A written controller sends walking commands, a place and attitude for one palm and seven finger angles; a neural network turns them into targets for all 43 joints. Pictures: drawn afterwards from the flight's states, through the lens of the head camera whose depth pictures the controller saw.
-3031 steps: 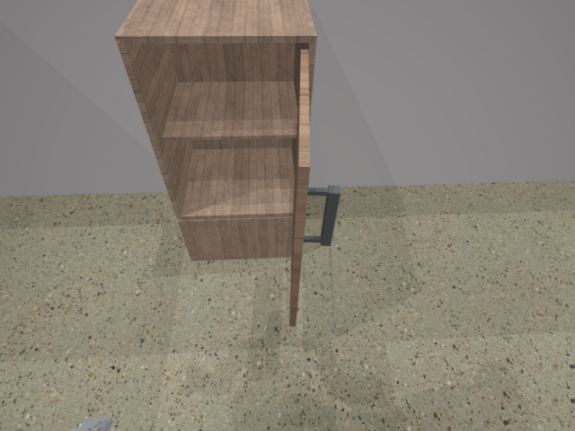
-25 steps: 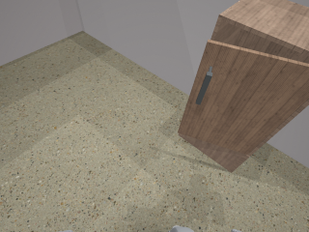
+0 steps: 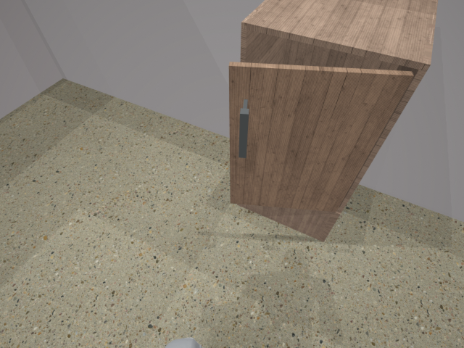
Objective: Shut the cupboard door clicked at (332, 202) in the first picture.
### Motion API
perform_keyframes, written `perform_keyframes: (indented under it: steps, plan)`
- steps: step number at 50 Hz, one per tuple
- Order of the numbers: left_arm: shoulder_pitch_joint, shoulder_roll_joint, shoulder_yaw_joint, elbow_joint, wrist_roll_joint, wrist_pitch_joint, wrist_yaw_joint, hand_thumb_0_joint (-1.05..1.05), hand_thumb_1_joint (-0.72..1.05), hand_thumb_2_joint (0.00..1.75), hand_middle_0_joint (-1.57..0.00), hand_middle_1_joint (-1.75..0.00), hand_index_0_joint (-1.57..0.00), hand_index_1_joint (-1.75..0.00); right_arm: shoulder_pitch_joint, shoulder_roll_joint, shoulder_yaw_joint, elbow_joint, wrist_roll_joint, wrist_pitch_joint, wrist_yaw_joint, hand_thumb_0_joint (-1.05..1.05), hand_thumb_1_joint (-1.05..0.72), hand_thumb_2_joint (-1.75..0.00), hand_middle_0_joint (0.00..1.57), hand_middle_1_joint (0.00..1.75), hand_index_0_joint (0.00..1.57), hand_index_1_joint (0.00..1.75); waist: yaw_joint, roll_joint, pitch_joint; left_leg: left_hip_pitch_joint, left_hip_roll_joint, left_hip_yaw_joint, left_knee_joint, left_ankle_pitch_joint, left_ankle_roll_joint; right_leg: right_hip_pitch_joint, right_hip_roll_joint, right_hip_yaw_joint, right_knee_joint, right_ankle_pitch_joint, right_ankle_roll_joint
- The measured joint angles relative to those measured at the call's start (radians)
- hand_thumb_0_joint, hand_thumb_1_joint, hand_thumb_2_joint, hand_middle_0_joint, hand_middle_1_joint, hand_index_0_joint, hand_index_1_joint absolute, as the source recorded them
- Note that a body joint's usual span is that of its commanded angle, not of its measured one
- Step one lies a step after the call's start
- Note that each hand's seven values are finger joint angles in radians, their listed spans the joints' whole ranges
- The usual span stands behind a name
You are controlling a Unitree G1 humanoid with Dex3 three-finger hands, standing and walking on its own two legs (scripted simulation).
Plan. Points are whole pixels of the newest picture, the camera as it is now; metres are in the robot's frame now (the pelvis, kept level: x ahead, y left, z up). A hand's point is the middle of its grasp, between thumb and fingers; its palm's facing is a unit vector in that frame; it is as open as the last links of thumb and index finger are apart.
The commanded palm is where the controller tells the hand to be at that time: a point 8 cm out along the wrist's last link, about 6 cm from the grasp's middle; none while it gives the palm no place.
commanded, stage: take the last steps up to it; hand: left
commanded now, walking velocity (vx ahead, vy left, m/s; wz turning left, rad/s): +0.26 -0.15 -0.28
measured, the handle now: (244, 129) +0.64 +0.00 -0.05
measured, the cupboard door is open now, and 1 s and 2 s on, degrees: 21 21 21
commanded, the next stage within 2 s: come to a stop and stand still in 0.64 s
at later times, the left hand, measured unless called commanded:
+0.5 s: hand (178, 316) +0.20 +0.13 -0.17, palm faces -0.22 -0.96 -0.18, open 7.4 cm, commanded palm none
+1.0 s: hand (222, 306) +0.23 +0.03 -0.18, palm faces -0.08 -0.98 -0.19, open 7.3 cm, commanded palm none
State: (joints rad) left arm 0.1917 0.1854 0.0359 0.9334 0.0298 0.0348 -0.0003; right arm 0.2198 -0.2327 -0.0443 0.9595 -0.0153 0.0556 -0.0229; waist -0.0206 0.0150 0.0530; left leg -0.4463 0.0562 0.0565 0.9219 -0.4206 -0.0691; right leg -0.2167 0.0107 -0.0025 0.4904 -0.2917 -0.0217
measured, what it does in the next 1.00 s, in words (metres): walks ahead: left foot, then right foot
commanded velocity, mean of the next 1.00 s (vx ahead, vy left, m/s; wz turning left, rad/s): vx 0.07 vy -0.05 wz -0.07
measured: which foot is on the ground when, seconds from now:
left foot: up 0.00-0.08, down 0.10-0.54, up 0.56-0.80, down 0.82-1.00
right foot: down 0.00-0.10, up 0.12-0.52, down 0.54-1.00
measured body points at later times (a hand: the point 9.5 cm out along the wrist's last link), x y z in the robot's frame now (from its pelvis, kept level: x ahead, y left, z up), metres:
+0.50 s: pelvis +0.08 -0.05 +0.00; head +0.12 -0.05 +0.45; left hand +0.22 +0.18 -0.15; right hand -0.03 -0.28 -0.14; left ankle +0.03 +0.12 -0.74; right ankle +0.11 -0.20 -0.72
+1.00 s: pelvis +0.19 -0.14 +0.00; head +0.22 -0.13 +0.45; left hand +0.23 +0.09 -0.16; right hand +0.27 -0.36 -0.14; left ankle +0.21 -0.04 -0.74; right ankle +0.12 -0.20 -0.73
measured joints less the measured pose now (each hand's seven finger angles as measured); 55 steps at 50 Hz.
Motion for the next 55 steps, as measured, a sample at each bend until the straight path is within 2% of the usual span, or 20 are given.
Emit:
perform_keyframes:
  steps: [4, 5, 8, 11, 14, 17, 21, 25, 26, 27, 28, 30, 33, 37, 40, 41, 42, 45, 50, 55]
  plan:
    - [0.026, 0.009, 0.011, 0.018, -0.003, 0.008, -0.007, 0.01, 0.90, 0.90, -0.20, -0.30, -0.20, -0.30, 0.006, 0.029, 0.013, -0.009, -0.005, -0.025, 0.000, 0.01, -0.91, -0.90, 0.20, 0.30, 0.20, 0.30, 0.011, -0.029, -0.019, 0.110, -0.007, 0.019, -0.268, 0.084, 0.011, -0.002, 0.012, 0.016, 0.033, -0.027, 0.011]
    - [0.037, 0.011, 0.014, 0.020, -0.006, 0.011, -0.010, 0.01, 0.90, 0.90, -0.20, -0.30, -0.20, -0.30, 0.014, 0.030, 0.017, -0.014, -0.009, -0.039, 0.001, 0.01, -0.91, -0.90, 0.20, 0.30, 0.20, 0.30, 0.010, -0.028, -0.031, 0.138, -0.003, 0.014, -0.337, 0.093, 0.031, -0.021, 0.020, 0.017, 0.075, -0.060, 0.008]
    - [0.049, 0.033, 0.027, 0.039, 0.002, 0.034, -0.023, 0.01, 0.90, 0.90, -0.20, -0.30, -0.20, -0.30, 0.031, 0.057, 0.033, -0.017, -0.024, -0.064, -0.005, 0.01, -0.91, -0.90, 0.20, 0.30, 0.20, 0.30, 0.003, -0.061, -0.039, 0.146, 0.003, 0.042, -0.320, 0.098, 0.081, -0.131, 0.025, 0.023, 0.361, -0.194, 0.008]
    - [0.043, 0.050, 0.038, 0.049, 0.010, 0.036, -0.043, 0.01, 0.90, 0.90, -0.20, -0.30, -0.20, -0.30, 0.075, 0.071, 0.042, -0.013, -0.026, -0.076, -0.011, 0.01, -0.91, -0.90, 0.20, 0.30, 0.21, 0.30, -0.003, -0.068, -0.038, 0.201, 0.018, 0.057, -0.394, 0.128, 0.075, -0.232, 0.010, 0.003, 0.571, -0.118, 0.021]
    - [0.034, 0.057, 0.044, 0.042, 0.008, 0.032, -0.051, 0.01, 0.90, 0.90, -0.20, -0.30, -0.19, -0.30, 0.115, 0.074, 0.043, 0.010, -0.024, -0.082, -0.014, 0.01, -0.91, -0.90, 0.21, 0.30, 0.21, 0.30, 0.000, -0.062, -0.035, 0.254, 0.036, 0.071, -0.474, 0.154, 0.065, -0.295, -0.015, -0.003, 0.618, -0.036, 0.038]
    - [0.019, 0.060, 0.044, 0.035, 0.007, 0.032, -0.056, 0.01, 0.91, 0.90, -0.20, -0.30, -0.19, -0.30, 0.147, 0.073, 0.037, 0.037, -0.023, -0.084, -0.013, 0.01, -0.90, -0.90, 0.21, 0.30, 0.21, 0.30, -0.004, -0.054, -0.028, 0.296, 0.055, 0.088, -0.526, 0.165, 0.050, -0.323, -0.044, -0.007, 0.563, 0.013, 0.050]
    - [-0.010, 0.058, 0.039, 0.035, 0.006, 0.034, -0.061, 0.01, 0.91, 0.90, -0.20, -0.30, -0.19, -0.30, 0.174, 0.062, 0.019, 0.069, -0.026, -0.076, -0.007, 0.01, -0.90, -0.90, 0.21, 0.30, 0.21, 0.30, -0.021, -0.040, -0.014, 0.334, 0.084, 0.113, -0.544, 0.148, 0.020, -0.306, -0.075, -0.031, 0.382, 0.034, 0.054]
    - [-0.042, 0.054, 0.034, 0.032, 0.005, 0.019, -0.066, 0.01, 0.91, 0.90, -0.20, -0.30, -0.19, -0.30, 0.194, 0.045, 0.003, 0.095, -0.026, -0.065, -0.001, 0.01, -0.90, -0.90, 0.21, 0.30, 0.21, 0.30, -0.047, -0.022, 0.000, 0.344, 0.123, 0.121, -0.488, 0.089, -0.022, -0.221, -0.067, -0.065, 0.176, 0.039, 0.040]
    - [-0.046, 0.054, 0.031, 0.028, 0.005, 0.009, -0.067, 0.01, 0.91, 0.90, -0.20, -0.30, -0.19, -0.30, 0.203, 0.041, 0.001, 0.101, -0.024, -0.061, 0.000, 0.01, -0.90, -0.90, 0.21, 0.30, 0.21, 0.30, -0.049, -0.021, -0.001, 0.338, 0.133, 0.118, -0.450, 0.061, -0.031, -0.180, -0.059, -0.072, 0.111, 0.053, 0.032]
    - [-0.048, 0.057, 0.029, 0.023, 0.006, -0.009, -0.066, 0.01, 0.91, 0.90, -0.20, -0.30, -0.19, -0.30, 0.213, 0.039, 0.000, 0.107, -0.019, -0.058, 0.004, 0.01, -0.90, -0.90, 0.21, 0.30, 0.21, 0.30, -0.047, -0.027, -0.004, 0.314, 0.138, 0.115, -0.382, 0.025, -0.021, -0.148, -0.058, -0.070, 0.058, 0.073, 0.014]
    - [-0.058, 0.047, 0.029, 0.026, 0.005, -0.026, -0.057, 0.01, 0.91, 0.90, -0.20, -0.30, -0.19, -0.30, 0.201, 0.029, -0.002, 0.117, -0.013, -0.049, 0.005, 0.01, -0.90, -0.90, 0.21, 0.30, 0.21, 0.30, -0.040, -0.013, 0.007, 0.274, 0.144, 0.081, -0.268, -0.044, 0.000, -0.154, -0.045, -0.076, 0.086, 0.073, 0.004]
    - [-0.065, 0.020, 0.020, 0.033, 0.000, -0.044, -0.040, 0.01, 0.91, 0.90, -0.20, -0.30, -0.19, -0.30, 0.166, 0.014, -0.006, 0.127, -0.005, -0.029, 0.001, 0.01, -0.91, -0.90, 0.20, 0.30, 0.21, 0.30, -0.038, 0.010, 0.024, 0.169, 0.112, 0.007, -0.018, -0.120, 0.035, -0.136, -0.030, -0.093, 0.108, 0.035, -0.005]
    - [-0.046, -0.011, 0.007, 0.048, -0.002, -0.045, -0.017, 0.00, 0.91, 0.90, -0.20, -0.30, -0.19, -0.30, 0.116, 0.010, -0.009, 0.110, -0.009, -0.029, 0.000, 0.01, -0.91, -0.90, 0.20, 0.30, 0.20, 0.30, -0.031, 0.010, 0.018, 0.050, 0.064, 0.005, 0.150, -0.075, 0.052, -0.070, -0.018, -0.109, 0.033, 0.035, -0.014]
    - [-0.012, -0.009, 0.010, 0.075, -0.001, -0.055, 0.006, -0.01, 0.93, 0.90, -0.20, -0.30, -0.20, -0.30, 0.056, 0.031, -0.002, 0.058, -0.014, -0.049, 0.004, 0.01, -0.91, -0.90, 0.20, 0.29, 0.20, 0.30, -0.020, -0.007, -0.005, 0.002, 0.029, 0.046, 0.012, -0.007, 0.051, 0.000, 0.000, -0.129, -0.047, 0.041, -0.028]
    - [0.013, -0.004, 0.005, 0.100, -0.006, -0.053, 0.007, 0.00, 0.93, 0.90, -0.20, -0.30, -0.20, -0.30, 0.014, 0.051, 0.013, 0.035, -0.014, -0.067, 0.004, 0.01, -0.91, -0.90, 0.20, 0.29, 0.20, 0.30, -0.003, -0.015, -0.011, 0.059, 0.008, 0.062, -0.224, 0.116, 0.049, 0.036, 0.019, -0.135, -0.038, 0.005, -0.031]
    - [0.024, -0.006, 0.002, 0.108, -0.010, -0.051, 0.009, 0.00, 0.93, 0.90, -0.20, -0.30, -0.20, -0.30, 0.003, 0.054, 0.020, 0.031, -0.013, -0.076, 0.003, 0.01, -0.91, -0.90, 0.20, 0.29, 0.20, 0.30, 0.005, -0.008, -0.013, 0.093, 0.007, 0.056, -0.308, 0.226, 0.055, 0.044, 0.031, -0.136, -0.019, -0.015, -0.030]
    - [0.031, -0.007, -0.002, 0.118, -0.014, -0.048, 0.013, 0.00, 0.93, 0.90, -0.20, -0.30, -0.20, -0.30, -0.009, 0.063, 0.027, 0.035, -0.012, -0.082, 0.000, 0.01, -0.91, -0.90, 0.20, 0.29, 0.20, 0.30, 0.009, -0.010, -0.015, 0.118, 0.007, 0.054, -0.330, 0.226, 0.077, 0.052, 0.035, -0.136, 0.000, -0.037, -0.028]
    - [0.043, -0.008, -0.014, 0.139, -0.017, -0.029, 0.029, 0.00, 0.92, 0.90, -0.20, -0.30, -0.19, -0.30, -0.045, 0.097, 0.050, 0.051, -0.002, -0.075, -0.011, 0.01, -0.91, -0.90, 0.20, 0.29, 0.20, 0.30, 0.028, -0.048, -0.023, 0.166, -0.014, 0.063, -0.351, 0.143, 0.104, 0.088, 0.018, -0.125, -0.007, -0.039, -0.018]
    - [0.055, -0.022, -0.022, 0.128, -0.015, -0.013, 0.037, 0.01, 0.93, 0.90, -0.20, -0.30, -0.20, -0.30, -0.103, 0.107, 0.047, 0.032, 0.007, -0.044, -0.019, 0.01, -0.91, -0.90, 0.20, 0.30, 0.20, 0.30, 0.048, -0.037, -0.010, 0.190, -0.025, 0.073, -0.409, 0.168, 0.094, 0.085, 0.011, -0.107, -0.011, -0.046, -0.017]
    - [0.065, -0.017, -0.015, 0.089, -0.004, -0.010, 0.038, 0.01, 0.91, 0.90, -0.20, -0.30, -0.20, -0.30, -0.122, 0.079, 0.021, -0.006, 0.003, -0.010, -0.014, 0.01, -0.91, -0.90, 0.20, 0.30, 0.21, 0.30, 0.053, -0.022, 0.010, 0.137, -0.032, 0.073, -0.331, 0.182, 0.081, 0.055, 0.000, -0.084, 0.020, -0.075, -0.039]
